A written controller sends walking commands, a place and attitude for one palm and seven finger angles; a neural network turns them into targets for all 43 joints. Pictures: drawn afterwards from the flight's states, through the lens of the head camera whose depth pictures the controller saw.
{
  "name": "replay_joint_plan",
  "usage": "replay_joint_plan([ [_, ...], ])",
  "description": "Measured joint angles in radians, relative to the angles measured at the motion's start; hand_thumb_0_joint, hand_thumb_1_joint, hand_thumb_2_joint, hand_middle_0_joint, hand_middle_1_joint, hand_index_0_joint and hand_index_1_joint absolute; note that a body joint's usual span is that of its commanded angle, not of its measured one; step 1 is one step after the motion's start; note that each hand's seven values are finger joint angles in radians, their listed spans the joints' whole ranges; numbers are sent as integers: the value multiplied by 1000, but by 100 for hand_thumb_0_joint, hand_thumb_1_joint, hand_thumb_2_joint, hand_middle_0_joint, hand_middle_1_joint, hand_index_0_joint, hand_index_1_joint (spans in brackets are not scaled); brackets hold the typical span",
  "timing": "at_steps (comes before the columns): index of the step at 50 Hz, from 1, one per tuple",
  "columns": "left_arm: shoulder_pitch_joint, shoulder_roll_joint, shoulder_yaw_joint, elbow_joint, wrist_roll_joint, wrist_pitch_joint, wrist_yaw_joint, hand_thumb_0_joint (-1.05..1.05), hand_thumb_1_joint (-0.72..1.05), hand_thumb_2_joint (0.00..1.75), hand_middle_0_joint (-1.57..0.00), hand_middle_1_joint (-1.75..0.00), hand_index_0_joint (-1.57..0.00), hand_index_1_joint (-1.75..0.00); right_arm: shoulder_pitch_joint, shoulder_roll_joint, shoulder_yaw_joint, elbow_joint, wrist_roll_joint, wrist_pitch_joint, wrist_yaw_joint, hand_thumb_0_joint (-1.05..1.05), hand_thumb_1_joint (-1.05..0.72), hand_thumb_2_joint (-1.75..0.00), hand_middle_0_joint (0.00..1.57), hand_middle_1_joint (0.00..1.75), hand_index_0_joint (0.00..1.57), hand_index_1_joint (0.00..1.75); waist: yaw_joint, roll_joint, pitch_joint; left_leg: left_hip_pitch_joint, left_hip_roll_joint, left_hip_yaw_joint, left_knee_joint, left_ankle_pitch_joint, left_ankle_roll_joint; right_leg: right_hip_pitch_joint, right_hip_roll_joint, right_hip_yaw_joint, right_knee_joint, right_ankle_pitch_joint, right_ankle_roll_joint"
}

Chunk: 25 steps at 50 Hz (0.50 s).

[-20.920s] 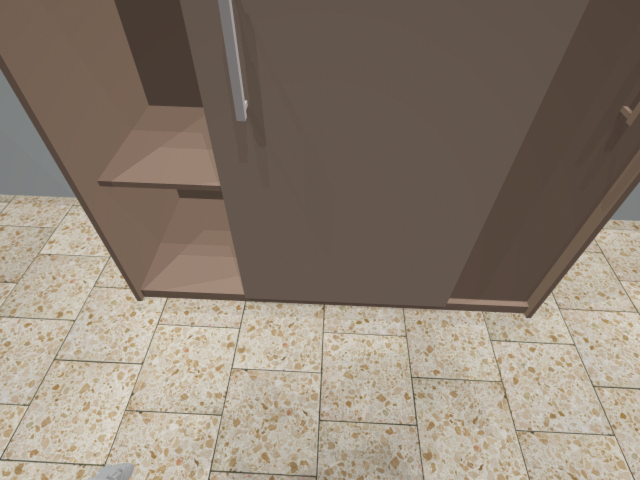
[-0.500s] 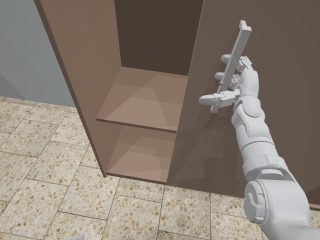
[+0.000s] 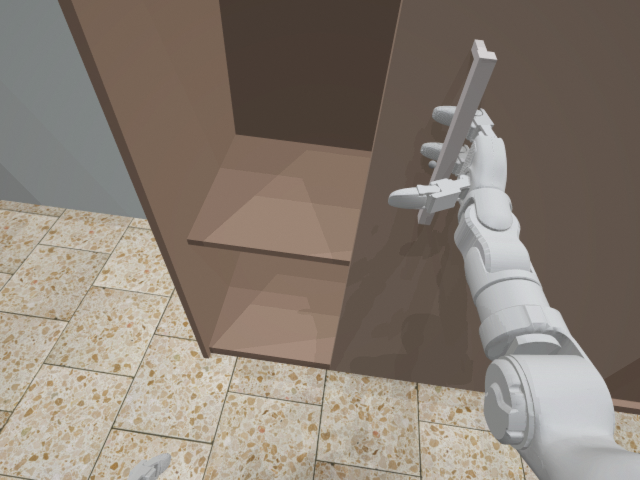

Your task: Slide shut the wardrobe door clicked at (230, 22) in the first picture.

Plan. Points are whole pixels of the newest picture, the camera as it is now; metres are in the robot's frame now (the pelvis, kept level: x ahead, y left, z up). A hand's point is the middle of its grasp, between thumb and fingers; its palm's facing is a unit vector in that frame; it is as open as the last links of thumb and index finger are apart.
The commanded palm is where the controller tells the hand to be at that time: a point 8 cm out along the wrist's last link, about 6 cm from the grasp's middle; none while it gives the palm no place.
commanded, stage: slide the fingers in behind the handle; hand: right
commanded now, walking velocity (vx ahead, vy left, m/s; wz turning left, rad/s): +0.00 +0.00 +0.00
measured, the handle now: (447, 144) +0.52 -0.10 +0.17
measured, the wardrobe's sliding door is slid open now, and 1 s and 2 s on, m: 0.39 0.39 0.39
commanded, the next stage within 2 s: grip the handle and tug to test in 0.10 s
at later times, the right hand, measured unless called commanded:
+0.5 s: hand (436, 164) +0.46 -0.07 +0.18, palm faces +0.01 +1.00 +0.01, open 12.1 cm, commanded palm +0.43 -0.13 +0.17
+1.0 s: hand (437, 163) +0.47 -0.08 +0.18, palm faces +0.00 +1.00 +0.02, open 5.6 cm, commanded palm +0.44 -0.13 +0.17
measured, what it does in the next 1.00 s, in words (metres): stands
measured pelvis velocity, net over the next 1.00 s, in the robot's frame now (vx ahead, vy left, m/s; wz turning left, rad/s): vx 0.01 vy -0.01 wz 0.01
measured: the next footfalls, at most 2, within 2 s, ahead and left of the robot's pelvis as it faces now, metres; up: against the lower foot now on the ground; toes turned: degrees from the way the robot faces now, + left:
none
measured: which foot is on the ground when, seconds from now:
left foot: down 0.00-1.00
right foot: down 0.00-1.00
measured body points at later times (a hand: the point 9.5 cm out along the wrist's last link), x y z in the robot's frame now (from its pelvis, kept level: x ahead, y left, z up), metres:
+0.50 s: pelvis +0.00 -0.01 +0.00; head +0.01 +0.01 +0.45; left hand +0.08 +0.24 -0.12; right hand +0.45 -0.13 +0.18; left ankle +0.00 +0.08 -0.74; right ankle +0.00 -0.11 -0.74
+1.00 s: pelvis +0.01 -0.01 +0.00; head +0.02 +0.00 +0.45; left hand +0.07 +0.24 -0.12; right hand +0.46 -0.13 +0.18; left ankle +0.00 +0.08 -0.74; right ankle +0.00 -0.11 -0.74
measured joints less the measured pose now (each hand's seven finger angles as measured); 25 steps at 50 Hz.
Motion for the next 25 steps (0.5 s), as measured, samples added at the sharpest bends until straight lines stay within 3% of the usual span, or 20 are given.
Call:
replay_joint_plan([
  [15, 7, -3, -1, 0, 2, 7, 1, 1, 90, 90, -20, -29, -20, -30, 24, 1, -17, -33, -1, 10, 11, -2, 48, -31, 30, 120, 29, 121, 1, 1, -4, 11, -2, -9, -12, 7, -3, 13, -1, -8, -11, 3, -3],
  [25, -1, -4, -1, -9, 0, 11, 2, 1, 90, 90, -20, -29, -20, -30, 41, 0, -15, -61, 1, 37, 12, -1, 18, -44, 33, 124, 29, 122, 3, 1, -5, 21, -1, -17, -22, 12, -8, 25, 0, -16, -19, 4, -7],
])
